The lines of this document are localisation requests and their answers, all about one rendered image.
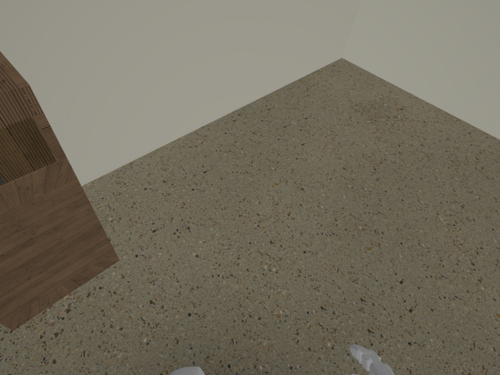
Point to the drawer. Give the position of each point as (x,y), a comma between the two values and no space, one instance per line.
(23,150)

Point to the right robot hand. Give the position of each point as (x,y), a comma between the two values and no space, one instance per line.
(370,360)

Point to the cabinet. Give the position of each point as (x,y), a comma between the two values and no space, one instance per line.
(51,240)

